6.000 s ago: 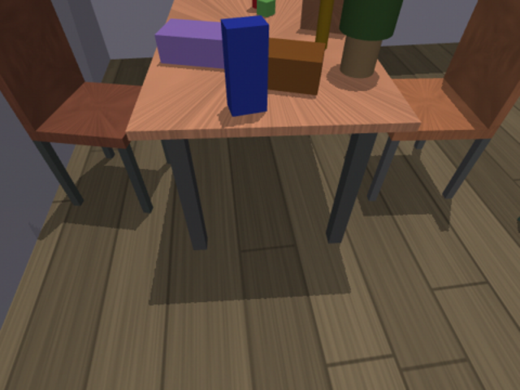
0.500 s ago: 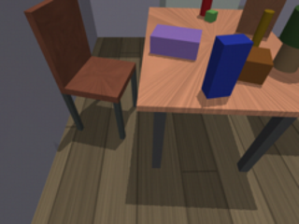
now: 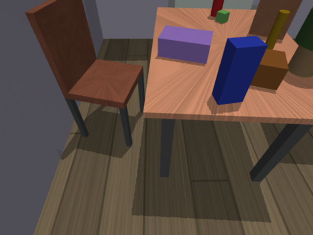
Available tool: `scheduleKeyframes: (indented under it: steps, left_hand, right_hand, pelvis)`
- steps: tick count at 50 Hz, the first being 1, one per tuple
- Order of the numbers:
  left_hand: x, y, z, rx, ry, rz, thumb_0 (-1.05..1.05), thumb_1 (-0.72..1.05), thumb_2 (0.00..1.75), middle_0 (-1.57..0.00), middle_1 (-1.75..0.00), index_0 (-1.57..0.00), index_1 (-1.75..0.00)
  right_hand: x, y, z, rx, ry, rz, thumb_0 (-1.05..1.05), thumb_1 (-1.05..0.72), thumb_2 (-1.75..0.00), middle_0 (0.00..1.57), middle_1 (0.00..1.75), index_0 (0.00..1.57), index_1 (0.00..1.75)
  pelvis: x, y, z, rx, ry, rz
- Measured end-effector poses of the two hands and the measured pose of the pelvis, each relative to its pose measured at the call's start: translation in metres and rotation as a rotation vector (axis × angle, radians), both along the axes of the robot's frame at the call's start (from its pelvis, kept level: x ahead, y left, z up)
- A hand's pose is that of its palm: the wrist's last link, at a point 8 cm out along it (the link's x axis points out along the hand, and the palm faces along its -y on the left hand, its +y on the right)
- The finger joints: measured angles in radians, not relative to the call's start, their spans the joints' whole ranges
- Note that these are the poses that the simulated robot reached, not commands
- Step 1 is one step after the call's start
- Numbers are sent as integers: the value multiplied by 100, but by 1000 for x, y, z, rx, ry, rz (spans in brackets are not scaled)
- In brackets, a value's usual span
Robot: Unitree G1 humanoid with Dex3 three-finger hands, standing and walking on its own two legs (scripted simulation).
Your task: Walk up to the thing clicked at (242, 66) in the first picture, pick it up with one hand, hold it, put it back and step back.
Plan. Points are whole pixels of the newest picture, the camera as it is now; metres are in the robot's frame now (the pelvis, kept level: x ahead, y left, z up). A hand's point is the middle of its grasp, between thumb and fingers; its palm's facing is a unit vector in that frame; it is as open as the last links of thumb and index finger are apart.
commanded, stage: stand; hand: left
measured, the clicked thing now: (235, 73) +0.65 -0.27 +0.07
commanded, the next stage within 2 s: walk up in 0.48 s
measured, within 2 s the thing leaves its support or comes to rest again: neither
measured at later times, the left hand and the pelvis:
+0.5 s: hand out of the picture +0.06 +0.26 -0.16, palm faces -0.03 -0.94 -0.34, open 7.3 cm; pelvis +0.00 +0.00 +0.00, yaw +0 degrees
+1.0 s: hand out of the picture +0.10 +0.12 -0.16, palm faces -0.07 -0.95 -0.32, open 7.3 cm; pelvis +0.04 -0.14 -0.02, yaw -4 degrees
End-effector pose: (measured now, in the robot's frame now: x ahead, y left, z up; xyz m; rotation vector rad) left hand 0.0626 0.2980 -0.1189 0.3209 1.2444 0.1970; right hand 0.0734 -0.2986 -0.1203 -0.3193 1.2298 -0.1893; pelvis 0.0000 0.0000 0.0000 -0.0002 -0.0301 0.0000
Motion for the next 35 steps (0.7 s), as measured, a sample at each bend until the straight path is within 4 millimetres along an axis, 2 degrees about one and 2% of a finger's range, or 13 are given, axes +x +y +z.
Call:
scheduleKeyframes:
  steps: [12,26,30,35]
  left_hand:
    - [4,-1,0,-2,-17,-1,1,91,90,-20,-30,-21,-30]
    - [-3,3,-1,-6,2,-9,1,91,90,-21,-30,-21,-30]
    - [2,9,-3,9,20,-17,1,91,90,-21,-30,-21,-30]
    - [14,-7,-4,17,18,-32,1,91,90,-20,-30,-20,-30]
  right_hand:
    - [-2,-1,1,-5,-3,-3,1,-91,-90,20,30,21,30]
    - [-12,-3,1,-12,-17,-17,1,-90,-90,20,30,21,30]
    - [-31,-31,11,-81,-36,-54,1,-90,-90,21,31,21,30]
    - [-57,-94,21,-192,12,-88,1,-90,-90,21,31,21,30]
  pelvis:
    - [-1,0,0,-1,-5,1]
    - [-5,-2,-2,7,2,-8]
    - [-6,-20,-6,22,10,-28]
    - [0,-50,-14,36,2,-65]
